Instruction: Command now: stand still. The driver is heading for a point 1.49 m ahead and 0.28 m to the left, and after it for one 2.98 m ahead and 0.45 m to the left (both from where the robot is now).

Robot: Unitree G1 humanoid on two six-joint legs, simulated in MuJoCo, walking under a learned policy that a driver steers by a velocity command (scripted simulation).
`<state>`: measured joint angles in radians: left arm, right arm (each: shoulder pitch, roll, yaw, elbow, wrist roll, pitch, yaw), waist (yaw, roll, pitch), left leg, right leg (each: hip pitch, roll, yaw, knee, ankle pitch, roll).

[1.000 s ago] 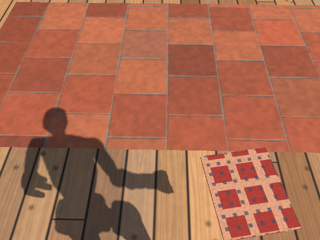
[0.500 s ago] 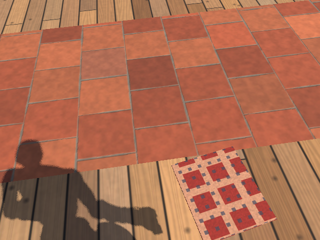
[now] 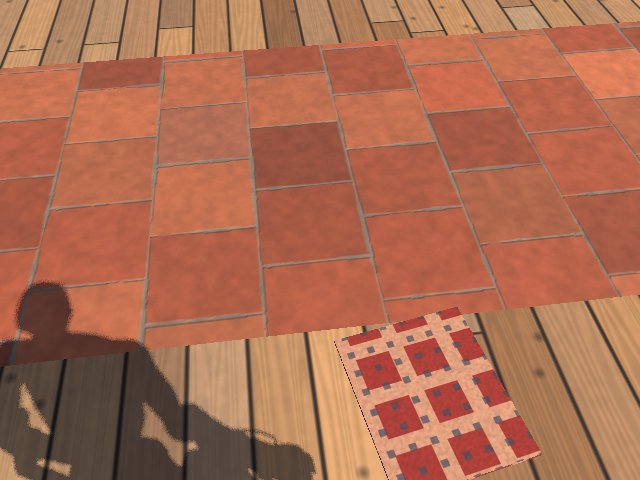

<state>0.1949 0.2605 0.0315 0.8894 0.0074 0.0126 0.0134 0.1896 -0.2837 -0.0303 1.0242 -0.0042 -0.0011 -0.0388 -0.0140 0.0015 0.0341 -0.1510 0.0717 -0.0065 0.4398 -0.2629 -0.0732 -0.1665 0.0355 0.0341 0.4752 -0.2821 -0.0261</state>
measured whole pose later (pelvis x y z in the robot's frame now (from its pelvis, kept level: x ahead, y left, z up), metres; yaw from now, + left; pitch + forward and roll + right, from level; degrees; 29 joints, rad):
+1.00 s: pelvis +0.12 +0.05 +0.00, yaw +1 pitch +1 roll -1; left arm 0.06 0.26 0.05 0.91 -0.03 -0.08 -0.03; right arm 0.52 -0.18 -0.01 1.08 0.00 -0.08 -0.01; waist -0.08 -0.03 0.02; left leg 0.08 -0.01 0.03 0.19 -0.30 0.04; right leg -0.62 -0.07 -0.03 0.76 -0.09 -0.02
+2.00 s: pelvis +0.69 +0.09 +0.01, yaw +1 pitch +1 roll +1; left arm 0.11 0.28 0.06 0.92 -0.01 -0.07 0.00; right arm 0.35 -0.23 -0.06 0.97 0.00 -0.10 0.01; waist -0.05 -0.04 0.01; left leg -0.09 -0.06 0.06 0.22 -0.15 0.07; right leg -0.66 -0.13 0.04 0.86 -0.08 -0.01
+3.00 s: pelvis +1.25 +0.12 +0.00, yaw +20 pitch +1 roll +0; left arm 0.13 0.28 0.06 0.85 0.00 -0.12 0.00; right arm 0.26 -0.26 -0.08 0.80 0.01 -0.06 0.02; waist -0.02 -0.01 0.05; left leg -0.27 -0.11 -0.01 0.41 -0.15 0.11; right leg -0.53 -0.08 0.05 1.12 -0.35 0.01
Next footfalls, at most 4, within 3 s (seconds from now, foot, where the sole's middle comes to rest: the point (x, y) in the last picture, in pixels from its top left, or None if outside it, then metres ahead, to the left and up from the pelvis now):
1.16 right None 0.41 -0.08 -0.78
1.70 left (257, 396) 0.71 0.17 -0.78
2.24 right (354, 285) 1.02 -0.07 -0.78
2.82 left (260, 210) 1.30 0.19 -0.78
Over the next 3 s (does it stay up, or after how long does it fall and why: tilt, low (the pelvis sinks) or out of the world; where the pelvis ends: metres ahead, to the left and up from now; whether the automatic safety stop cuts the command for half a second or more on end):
stays up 1.25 0.12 0.00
